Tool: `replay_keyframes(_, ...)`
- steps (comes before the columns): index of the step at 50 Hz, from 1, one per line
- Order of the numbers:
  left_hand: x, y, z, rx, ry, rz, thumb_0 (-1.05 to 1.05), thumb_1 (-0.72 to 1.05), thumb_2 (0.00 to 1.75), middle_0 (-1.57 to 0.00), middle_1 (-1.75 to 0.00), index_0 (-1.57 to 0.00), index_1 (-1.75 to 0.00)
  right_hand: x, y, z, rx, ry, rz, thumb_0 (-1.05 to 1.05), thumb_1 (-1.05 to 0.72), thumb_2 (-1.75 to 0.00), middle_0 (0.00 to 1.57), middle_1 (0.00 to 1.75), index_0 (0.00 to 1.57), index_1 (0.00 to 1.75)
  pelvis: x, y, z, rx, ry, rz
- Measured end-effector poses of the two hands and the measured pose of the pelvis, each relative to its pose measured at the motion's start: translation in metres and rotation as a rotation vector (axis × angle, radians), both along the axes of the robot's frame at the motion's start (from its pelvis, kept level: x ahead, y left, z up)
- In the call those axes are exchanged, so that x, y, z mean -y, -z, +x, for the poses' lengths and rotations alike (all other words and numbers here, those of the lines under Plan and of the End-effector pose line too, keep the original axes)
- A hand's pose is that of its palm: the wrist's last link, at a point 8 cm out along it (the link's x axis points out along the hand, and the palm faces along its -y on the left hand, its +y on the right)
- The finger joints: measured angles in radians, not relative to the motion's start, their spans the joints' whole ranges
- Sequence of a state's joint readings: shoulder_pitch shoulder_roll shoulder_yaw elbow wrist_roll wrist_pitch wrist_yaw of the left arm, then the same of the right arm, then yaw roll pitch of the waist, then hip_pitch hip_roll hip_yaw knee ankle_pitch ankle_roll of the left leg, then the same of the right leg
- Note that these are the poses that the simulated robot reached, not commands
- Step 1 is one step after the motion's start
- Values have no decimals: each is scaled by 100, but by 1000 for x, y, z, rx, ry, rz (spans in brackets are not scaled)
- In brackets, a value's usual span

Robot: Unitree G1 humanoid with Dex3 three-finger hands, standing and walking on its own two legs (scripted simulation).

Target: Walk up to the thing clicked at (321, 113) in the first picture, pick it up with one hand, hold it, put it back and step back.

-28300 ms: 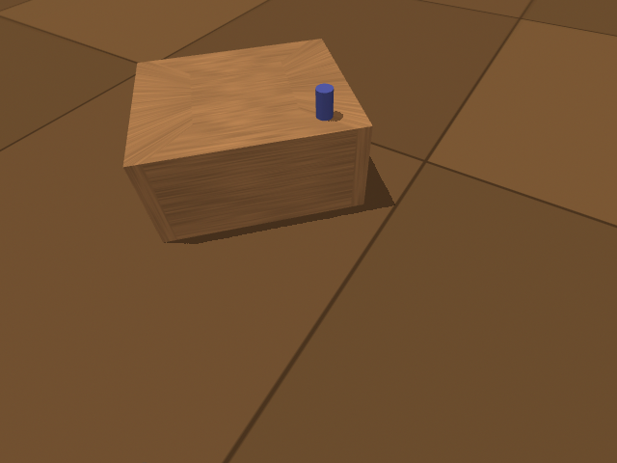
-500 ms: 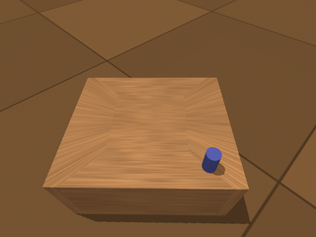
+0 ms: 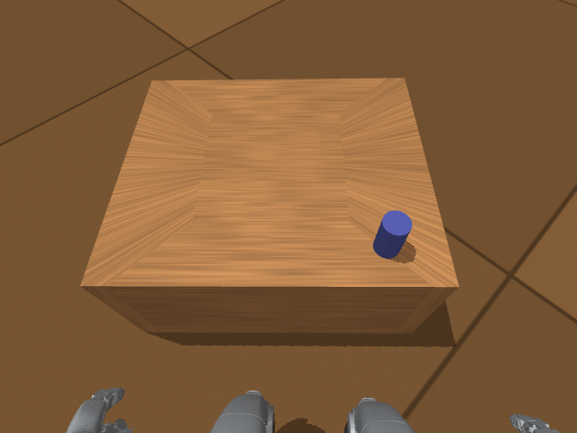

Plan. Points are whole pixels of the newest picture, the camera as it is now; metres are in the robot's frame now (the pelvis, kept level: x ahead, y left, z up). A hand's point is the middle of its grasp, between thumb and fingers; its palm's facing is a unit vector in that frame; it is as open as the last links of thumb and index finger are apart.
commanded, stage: step back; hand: right
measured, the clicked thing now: (391, 235) +0.54 -0.19 -0.28
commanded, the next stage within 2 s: none
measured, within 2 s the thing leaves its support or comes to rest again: neither
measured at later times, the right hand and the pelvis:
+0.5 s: hand out of the picture +0.01 -0.29 -0.16, palm faces -0.12 +0.92 -0.37, open 7.4 cm; pelvis -0.09 -0.03 +0.01, yaw +3 degrees
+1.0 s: hand out of the picture -0.08 -0.26 -0.13, palm faces -0.01 +0.92 -0.38, open 7.4 cm; pelvis -0.23 +0.00 +0.00, yaw -3 degrees
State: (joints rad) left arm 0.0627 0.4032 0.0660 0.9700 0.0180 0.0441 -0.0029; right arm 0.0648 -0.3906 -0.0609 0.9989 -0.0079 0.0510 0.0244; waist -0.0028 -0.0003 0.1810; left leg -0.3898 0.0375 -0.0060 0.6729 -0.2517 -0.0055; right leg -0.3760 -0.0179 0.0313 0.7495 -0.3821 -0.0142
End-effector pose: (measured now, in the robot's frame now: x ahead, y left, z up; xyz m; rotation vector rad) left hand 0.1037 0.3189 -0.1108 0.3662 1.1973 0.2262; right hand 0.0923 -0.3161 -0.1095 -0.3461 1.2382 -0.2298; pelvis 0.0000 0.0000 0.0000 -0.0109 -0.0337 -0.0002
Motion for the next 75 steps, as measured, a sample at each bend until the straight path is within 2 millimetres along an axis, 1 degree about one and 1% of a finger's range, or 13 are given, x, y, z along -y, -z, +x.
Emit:
replay_keyframes(5,12,-5,-23,1,-22,11,0,90,90,-20,-30,-20,-30,5,3,-9,21,-41,14,0,-90,-90,20,30,20,30,16,0,-17,-18,5,-5)
replay_keyframes(11,39,-6,-81,-50,-31,42,0,90,90,-20,-30,-20,-30,25,22,-7,89,-37,35,1,-90,-90,20,30,20,30,34,9,-41,-5,23,-7)
replay_keyframes(17,51,-22,-121,-104,-54,40,0,90,90,-21,-30,-21,-30,23,17,-33,66,-33,59,0,-91,-90,20,30,20,30,37,-6,-57,-22,18,31)
replay_keyframes(24,42,-24,-116,31,-61,48,0,90,90,-21,-30,-21,-30,22,14,-76,-37,-87,11,0,-91,-90,20,30,20,30,33,-7,-82,-31,-38,21)
replay_keyframes(31,19,-1,-132,100,-52,1,0,90,90,-21,-30,-21,-30,2,4,-94,5,-127,-31,1,-91,-90,20,30,20,30,12,5,-120,7,-77,23)
replay_keyframes(39,3,-7,-170,79,-56,-31,0,90,90,-21,-30,-21,-30,-21,-30,-127,88,-119,-35,0,-90,-90,20,30,20,30,-2,-13,-159,4,-40,-26)
replay_keyframes(46,-3,-5,-231,-7,-21,-1,0,90,90,-20,-30,-21,-30,-21,-35,-155,165,-92,-23,0,-90,-90,20,30,20,30,-1,-12,-201,-2,20,-15)
replay_keyframes(53,14,-3,-291,-57,23,27,0,90,90,-20,-30,-20,-30,2,-6,-215,183,-42,17,0,-90,-90,20,30,20,30,11,4,-254,25,77,4)
replay_keyframes(59,29,-27,-343,-62,15,38,0,90,90,-21,-30,-21,-30,13,3,-289,92,32,50,1,-90,-90,20,30,20,30,18,-8,-288,28,86,51)
replay_keyframes(62,27,-37,-350,-48,9,53,0,90,90,-21,-30,-21,-30,17,2,-327,46,48,43,1,-90,-90,20,30,20,30,16,-15,-303,6,59,54)
replay_keyframes(67,19,-41,-337,77,34,71,1,90,90,-21,-30,-21,-30,16,5,-386,-65,28,4,1,-91,-90,20,30,20,30,10,-11,-333,-10,6,33)
replay_keyframes(72,4,-23,-336,195,39,36,0,90,90,-21,-30,-21,-30,1,7,-420,-99,-22,-33,1,-91,-90,20,30,20,30,-3,4,-371,5,-54,18)
replay_keyframes(75,0,-11,-352,193,27,-3,0,90,90,-20,-30,-21,-30,-14,-2,-434,-69,-27,-34,1,-91,-90,20,30,20,30,-10,3,-393,33,-33,47)
